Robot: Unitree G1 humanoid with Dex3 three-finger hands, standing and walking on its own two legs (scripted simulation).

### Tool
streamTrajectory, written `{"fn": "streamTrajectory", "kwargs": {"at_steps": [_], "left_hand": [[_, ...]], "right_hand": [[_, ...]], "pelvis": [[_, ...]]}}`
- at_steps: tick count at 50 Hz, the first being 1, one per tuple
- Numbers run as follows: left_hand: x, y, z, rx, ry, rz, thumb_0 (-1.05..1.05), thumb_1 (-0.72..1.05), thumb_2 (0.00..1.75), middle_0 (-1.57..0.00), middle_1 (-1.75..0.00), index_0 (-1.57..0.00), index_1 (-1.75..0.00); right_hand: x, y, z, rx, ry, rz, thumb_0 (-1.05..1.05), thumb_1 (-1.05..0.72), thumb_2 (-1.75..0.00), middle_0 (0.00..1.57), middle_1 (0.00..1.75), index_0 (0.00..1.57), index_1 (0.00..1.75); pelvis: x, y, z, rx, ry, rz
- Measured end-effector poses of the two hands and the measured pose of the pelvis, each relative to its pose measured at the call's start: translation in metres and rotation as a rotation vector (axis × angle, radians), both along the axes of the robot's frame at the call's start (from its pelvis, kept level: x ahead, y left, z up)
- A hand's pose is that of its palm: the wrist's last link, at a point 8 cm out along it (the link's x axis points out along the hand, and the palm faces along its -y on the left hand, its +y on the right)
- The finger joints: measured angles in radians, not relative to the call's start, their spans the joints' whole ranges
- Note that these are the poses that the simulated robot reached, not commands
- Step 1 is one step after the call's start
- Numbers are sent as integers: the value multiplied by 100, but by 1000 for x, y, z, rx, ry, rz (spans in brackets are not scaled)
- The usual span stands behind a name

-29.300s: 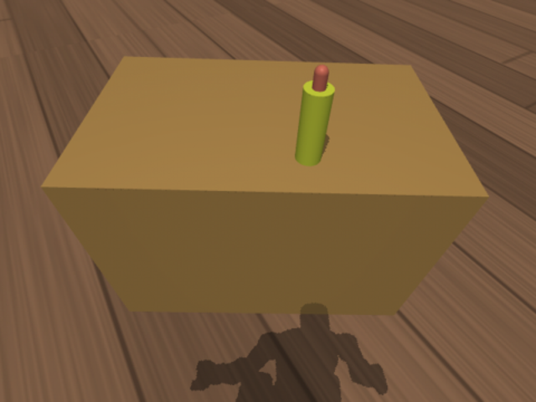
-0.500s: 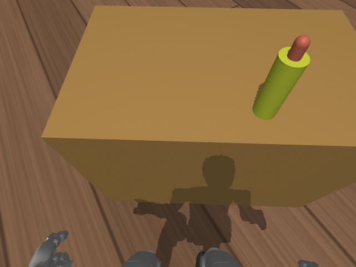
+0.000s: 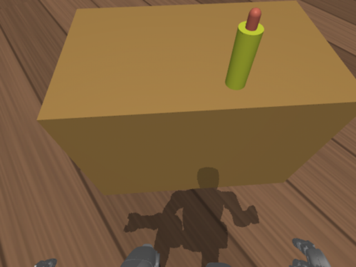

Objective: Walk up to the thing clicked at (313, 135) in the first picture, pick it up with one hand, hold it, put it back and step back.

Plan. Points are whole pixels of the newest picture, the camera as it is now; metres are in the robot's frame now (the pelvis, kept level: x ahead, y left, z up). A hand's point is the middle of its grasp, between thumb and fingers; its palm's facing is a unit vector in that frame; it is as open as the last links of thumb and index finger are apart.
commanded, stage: step back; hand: right
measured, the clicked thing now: (244, 51) +0.67 -0.17 +0.07
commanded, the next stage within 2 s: none
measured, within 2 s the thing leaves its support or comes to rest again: neither
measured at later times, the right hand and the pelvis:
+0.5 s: hand out of the picture -0.05 -0.25 -0.12, palm faces -0.09 +0.90 -0.43, open 7.4 cm; pelvis -0.14 +0.02 +0.01, yaw +2 degrees
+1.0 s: hand out of the picture -0.21 -0.28 -0.16, palm faces -0.12 +0.91 -0.39, open 7.4 cm; pelvis -0.30 -0.01 +0.00, yaw +3 degrees
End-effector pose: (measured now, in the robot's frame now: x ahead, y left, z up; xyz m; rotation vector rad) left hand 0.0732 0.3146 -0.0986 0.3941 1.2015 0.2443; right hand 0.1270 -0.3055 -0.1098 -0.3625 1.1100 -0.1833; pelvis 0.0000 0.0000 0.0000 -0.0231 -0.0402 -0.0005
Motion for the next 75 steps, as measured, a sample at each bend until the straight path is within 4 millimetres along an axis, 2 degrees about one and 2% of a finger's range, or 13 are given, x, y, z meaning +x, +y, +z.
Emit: {"fn": "streamTrajectory", "kwargs": {"at_steps": [4,9,17,22,27,31,35,40,47,54,63,71,75], "left_hand": [[-16,-7,13,0,-22,2,1,90,90,-21,-30,-20,-30],[-23,-4,21,16,-95,-1,1,90,90,-21,-30,-21,-30],[-54,20,-1,-14,-153,4,0,90,90,-21,-30,-20,-30],[-90,23,-2,-35,-102,31,1,90,90,-21,-30,-20,-30],[-136,21,-4,-38,-49,27,1,91,90,-20,-30,-20,-30],[-174,14,-8,-28,5,7,1,91,90,-20,-30,-20,-30],[-211,0,-10,-7,27,-7,1,91,90,-20,-30,-20,-30],[-259,-17,6,-7,36,14,1,90,90,-21,-30,-20,-30],[-279,-14,19,31,-51,21,1,90,90,-21,-31,-21,-30],[-306,4,1,10,-132,28,0,90,90,-21,-30,-20,-30],[-376,-1,0,-33,-75,39,1,91,90,-20,-30,-20,-30],[-458,-21,-3,-30,22,33,1,90,90,-21,-30,-20,-30],[-478,-20,0,-36,27,60,1,90,90,-21,-30,-20,-30]], "right_hand": [[-28,-1,0,17,29,-15,0,-90,-90,20,30,21,30],[-69,-2,-2,-6,84,10,0,-90,-90,20,30,21,30],[-130,11,1,-55,122,38,1,-90,-90,20,30,21,30],[-164,18,20,-58,110,24,1,-90,-90,20,30,21,30],[-181,14,30,-67,59,17,1,-90,-90,21,30,21,30],[-194,5,26,-60,3,17,0,-90,-90,21,30,21,30],[-214,-12,10,-37,-30,10,0,-90,-90,21,30,21,30],[-253,-20,5,-7,5,-23,0,-90,-90,20,30,21,30],[-318,-21,-1,-19,98,7,0,-90,-90,20,30,21,30],[-369,-5,-5,-42,137,47,1,-90,-90,20,30,21,30],[-410,-4,20,-48,49,52,1,-90,-90,21,30,21,30],[-445,-22,14,-22,0,4,0,-90,-90,20,30,21,30],[-471,-22,12,-10,42,-4,0,-90,-90,20,30,21,30]], "pelvis": [[-17,-1,8,37,9,-6],[-42,1,9,41,18,25],[-96,19,-5,48,-6,62],[-122,20,8,9,0,50],[-151,16,12,2,9,16],[-179,8,7,6,7,-17],[-211,-5,-4,5,2,-43],[-240,-14,5,39,-1,-34],[-281,-14,8,53,13,25],[-335,-2,-5,63,-8,69],[-389,-7,8,6,9,35],[-425,-19,6,2,-8,-14],[-432,-15,9,20,-7,4]]}}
